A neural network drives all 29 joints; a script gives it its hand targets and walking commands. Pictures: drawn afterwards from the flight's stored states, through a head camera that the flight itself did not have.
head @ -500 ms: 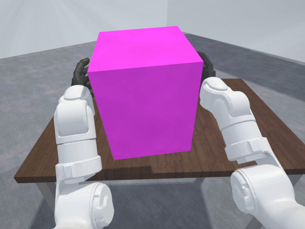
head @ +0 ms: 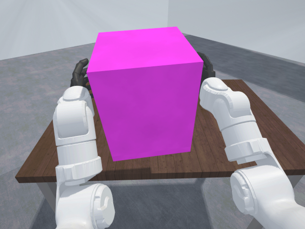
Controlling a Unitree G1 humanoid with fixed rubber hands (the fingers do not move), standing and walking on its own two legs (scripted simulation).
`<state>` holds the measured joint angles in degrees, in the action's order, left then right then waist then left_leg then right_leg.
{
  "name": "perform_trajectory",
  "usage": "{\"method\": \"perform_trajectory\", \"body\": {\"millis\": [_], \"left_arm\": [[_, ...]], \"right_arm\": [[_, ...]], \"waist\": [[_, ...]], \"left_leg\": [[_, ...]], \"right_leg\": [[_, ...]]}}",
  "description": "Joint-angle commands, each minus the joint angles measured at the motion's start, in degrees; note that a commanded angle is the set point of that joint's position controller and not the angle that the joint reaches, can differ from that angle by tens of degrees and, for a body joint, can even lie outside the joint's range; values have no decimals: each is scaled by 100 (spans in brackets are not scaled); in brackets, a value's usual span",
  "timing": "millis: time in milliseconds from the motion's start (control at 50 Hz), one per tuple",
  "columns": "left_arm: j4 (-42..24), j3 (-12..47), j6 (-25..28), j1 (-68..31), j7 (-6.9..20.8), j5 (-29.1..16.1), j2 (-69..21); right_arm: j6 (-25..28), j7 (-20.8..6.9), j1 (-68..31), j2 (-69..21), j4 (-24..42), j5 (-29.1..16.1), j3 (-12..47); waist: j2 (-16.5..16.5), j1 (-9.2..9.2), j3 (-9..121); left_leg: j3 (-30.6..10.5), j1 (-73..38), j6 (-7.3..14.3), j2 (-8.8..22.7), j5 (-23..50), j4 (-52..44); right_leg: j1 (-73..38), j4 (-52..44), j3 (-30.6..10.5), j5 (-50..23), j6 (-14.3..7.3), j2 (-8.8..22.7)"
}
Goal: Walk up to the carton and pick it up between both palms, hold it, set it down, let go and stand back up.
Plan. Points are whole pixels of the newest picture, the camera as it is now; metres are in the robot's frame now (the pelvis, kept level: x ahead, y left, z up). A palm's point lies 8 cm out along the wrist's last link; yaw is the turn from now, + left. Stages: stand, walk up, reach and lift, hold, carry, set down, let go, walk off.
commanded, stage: hold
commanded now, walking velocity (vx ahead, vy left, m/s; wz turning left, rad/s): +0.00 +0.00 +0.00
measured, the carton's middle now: (145, 93) +0.39 +0.01 +0.24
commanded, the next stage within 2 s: none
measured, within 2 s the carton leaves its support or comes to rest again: neither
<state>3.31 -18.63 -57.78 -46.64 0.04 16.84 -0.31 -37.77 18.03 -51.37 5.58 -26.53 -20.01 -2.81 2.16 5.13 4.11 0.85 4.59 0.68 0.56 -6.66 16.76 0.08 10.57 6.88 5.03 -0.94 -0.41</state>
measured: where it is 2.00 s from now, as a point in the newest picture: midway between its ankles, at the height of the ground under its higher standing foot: outside the picture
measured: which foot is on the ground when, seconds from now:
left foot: down 0.00-1.00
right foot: down 0.00-1.00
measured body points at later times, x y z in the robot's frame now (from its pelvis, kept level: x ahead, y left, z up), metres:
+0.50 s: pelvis +0.00 +0.00 +0.00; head -0.06 +0.03 +0.44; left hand +0.37 +0.16 +0.27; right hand +0.38 -0.14 +0.27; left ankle +0.03 +0.11 -0.75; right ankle +0.02 -0.11 -0.75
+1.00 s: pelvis +0.00 +0.00 +0.00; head -0.06 +0.03 +0.45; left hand +0.37 +0.16 +0.27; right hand +0.38 -0.14 +0.27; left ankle +0.03 +0.11 -0.75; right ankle +0.02 -0.11 -0.75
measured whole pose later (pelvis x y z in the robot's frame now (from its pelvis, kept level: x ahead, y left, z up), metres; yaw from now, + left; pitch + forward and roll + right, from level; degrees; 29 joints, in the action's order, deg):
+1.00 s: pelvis +0.00 +0.00 +0.00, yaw +0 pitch -6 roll -1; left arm 0.2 -18.3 -58.8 -45.6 0.3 17.4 -0.9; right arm -38.0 18.3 -49.8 5.5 -24.0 -20.3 -2.4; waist 2.3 5.2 3.8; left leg 0.8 4.0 0.7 0.5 -6.6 16.2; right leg -0.6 9.9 6.9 4.9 -0.9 -0.4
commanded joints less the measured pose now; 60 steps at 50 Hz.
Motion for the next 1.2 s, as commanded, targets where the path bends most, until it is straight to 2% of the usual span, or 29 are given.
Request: {"method": "perform_trajectory", "body": {"millis": [0, 440, 1180], "left_arm": [[-1019, 2583, 520, -4577, 760, -1153, -2473], [-1183, 2634, 431, -4398, 774, -1132, -2485], [-1240, 2652, 369, -4315, 809, -1095, -2496]], "right_arm": [[321, -257, -4507, -2155, 1441, -442, 1276], [319, -229, -4408, -2141, 1641, -473, 1338], [312, -198, -4366, -2129, 1748, -487, 1377]], "waist": [[-466, 45, 2238], [-473, 46, 2258], [-453, 50, 2189]], "left_leg": [[-45, -790, -186, -238, 1181, -40], [-43, -902, -211, -248, 1408, -18], [-39, -869, -208, -255, 1375, -49]], "right_leg": [[-416, -32, -186, -450, 219, -220], [-464, -63, -190, -594, 229, -216], [-465, -63, -160, -568, 250, -230]]}}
